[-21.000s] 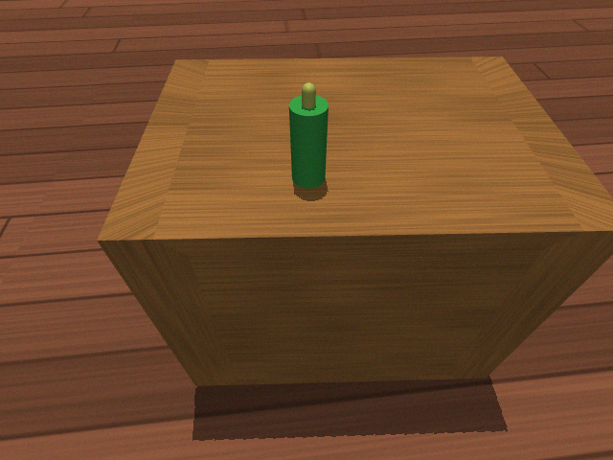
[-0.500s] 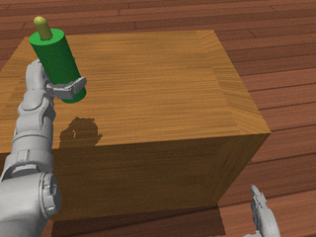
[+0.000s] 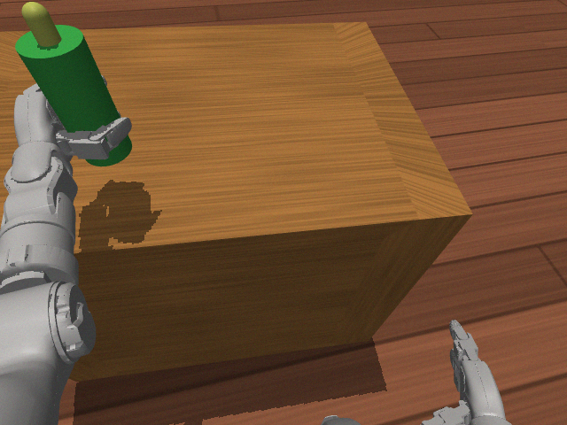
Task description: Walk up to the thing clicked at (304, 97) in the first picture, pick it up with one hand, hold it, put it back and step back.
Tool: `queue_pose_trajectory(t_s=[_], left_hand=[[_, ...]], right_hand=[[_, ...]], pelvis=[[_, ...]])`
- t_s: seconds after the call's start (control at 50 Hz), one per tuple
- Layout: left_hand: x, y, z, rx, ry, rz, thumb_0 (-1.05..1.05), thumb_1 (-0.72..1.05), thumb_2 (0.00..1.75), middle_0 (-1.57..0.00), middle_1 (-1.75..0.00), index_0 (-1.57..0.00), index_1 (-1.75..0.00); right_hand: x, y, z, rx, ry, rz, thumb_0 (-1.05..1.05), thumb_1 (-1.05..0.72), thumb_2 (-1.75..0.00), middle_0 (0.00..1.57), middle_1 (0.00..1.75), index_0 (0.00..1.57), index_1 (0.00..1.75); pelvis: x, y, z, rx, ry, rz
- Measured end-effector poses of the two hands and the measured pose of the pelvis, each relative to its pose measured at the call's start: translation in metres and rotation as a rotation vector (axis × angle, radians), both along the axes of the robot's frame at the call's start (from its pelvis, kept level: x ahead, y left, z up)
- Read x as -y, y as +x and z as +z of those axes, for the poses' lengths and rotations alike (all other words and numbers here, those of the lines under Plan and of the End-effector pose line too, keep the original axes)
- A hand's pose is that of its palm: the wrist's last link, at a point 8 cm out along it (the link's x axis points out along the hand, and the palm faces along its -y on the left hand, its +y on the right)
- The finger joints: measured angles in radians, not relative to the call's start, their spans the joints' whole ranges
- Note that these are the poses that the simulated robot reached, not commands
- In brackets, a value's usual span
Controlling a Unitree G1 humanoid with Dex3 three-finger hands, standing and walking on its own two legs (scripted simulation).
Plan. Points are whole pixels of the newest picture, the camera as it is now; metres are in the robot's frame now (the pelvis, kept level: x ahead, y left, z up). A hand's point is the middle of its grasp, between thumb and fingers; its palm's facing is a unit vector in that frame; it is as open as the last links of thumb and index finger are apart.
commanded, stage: lower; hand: left
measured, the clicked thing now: (76, 90) +0.49 +0.21 +0.20
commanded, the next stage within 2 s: loosen in 1.12 s
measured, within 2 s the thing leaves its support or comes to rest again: rests again in 0.96 s
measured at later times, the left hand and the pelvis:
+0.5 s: hand (111, 140) +0.52 +0.21 +0.10, palm faces +0.16 -0.99 +0.02, open 9.2 cm; pelvis +0.01 +0.01 -0.02, yaw -1 degrees
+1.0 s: hand (118, 153) +0.53 +0.22 +0.06, palm faces +0.17 -0.99 -0.01, open 9.2 cm; pelvis +0.01 +0.01 -0.03, yaw -1 degrees
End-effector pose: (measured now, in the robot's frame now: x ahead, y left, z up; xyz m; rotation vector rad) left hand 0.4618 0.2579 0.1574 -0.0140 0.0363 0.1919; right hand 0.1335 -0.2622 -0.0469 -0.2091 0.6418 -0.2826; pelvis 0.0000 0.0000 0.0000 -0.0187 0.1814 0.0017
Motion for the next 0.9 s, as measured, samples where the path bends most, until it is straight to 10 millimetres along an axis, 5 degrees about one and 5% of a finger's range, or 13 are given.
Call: queue_pose_trajectory(t_s=[0.16, 0.4, 0.9], left_hand=[[-0.001, 0.011, -0.007, -0.006, -0.001, -0.013, 0.00, -0.34, 1.17, -0.73, -1.09, -0.77, -1.09], [-0.007, 0.020, -0.052, -0.045, 0.003, -0.025, 0.01, -0.33, 1.15, -0.72, -1.08, -0.77, -1.09], [-0.007, 0.036, -0.088, -0.035, 0.005, -0.024, 0.01, -0.32, 1.15, -0.72, -1.08, -0.77, -1.09]], right_hand=[[0.001, 0.001, -0.001, -0.004, -0.011, -0.009, -0.01, 0.53, -0.05, 0.05, 0.05, 0.05, 0.05], [-0.008, 0.004, -0.009, -0.048, -0.018, 0.011, -0.01, 0.52, -0.05, 0.05, 0.05, 0.05, 0.05], [-0.016, 0.018, -0.004, -0.027, -0.047, 0.053, -0.01, 0.51, -0.06, 0.05, 0.05, 0.05, 0.05]], pelvis=[[-0.001, 0.000, -0.005, -0.027, -0.003, -0.003], [-0.005, 0.003, -0.013, -0.084, -0.011, -0.009], [-0.009, 0.013, -0.027, -0.146, -0.023, -0.010]])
